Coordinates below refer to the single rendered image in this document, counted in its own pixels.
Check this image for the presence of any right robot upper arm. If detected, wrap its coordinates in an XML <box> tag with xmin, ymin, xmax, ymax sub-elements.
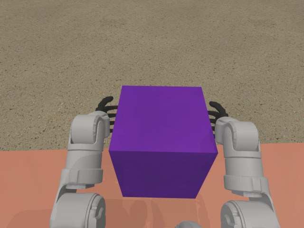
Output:
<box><xmin>220</xmin><ymin>200</ymin><xmax>280</xmax><ymax>228</ymax></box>

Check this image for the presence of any left robot upper arm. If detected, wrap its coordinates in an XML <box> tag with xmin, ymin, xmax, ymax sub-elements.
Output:
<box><xmin>50</xmin><ymin>193</ymin><xmax>106</xmax><ymax>228</ymax></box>

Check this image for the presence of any left robot forearm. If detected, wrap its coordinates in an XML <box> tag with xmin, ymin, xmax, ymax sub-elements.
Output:
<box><xmin>49</xmin><ymin>111</ymin><xmax>110</xmax><ymax>228</ymax></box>

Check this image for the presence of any robot left hand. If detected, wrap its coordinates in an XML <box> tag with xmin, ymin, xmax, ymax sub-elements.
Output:
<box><xmin>95</xmin><ymin>96</ymin><xmax>118</xmax><ymax>133</ymax></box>

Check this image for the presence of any right robot forearm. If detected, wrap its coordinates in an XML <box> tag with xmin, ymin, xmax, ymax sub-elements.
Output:
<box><xmin>215</xmin><ymin>116</ymin><xmax>280</xmax><ymax>227</ymax></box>

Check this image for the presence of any robot right hand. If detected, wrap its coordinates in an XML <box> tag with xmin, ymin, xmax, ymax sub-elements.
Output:
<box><xmin>208</xmin><ymin>101</ymin><xmax>228</xmax><ymax>138</ymax></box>

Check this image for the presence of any carton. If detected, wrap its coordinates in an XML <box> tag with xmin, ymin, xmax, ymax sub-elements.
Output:
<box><xmin>109</xmin><ymin>85</ymin><xmax>218</xmax><ymax>199</ymax></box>

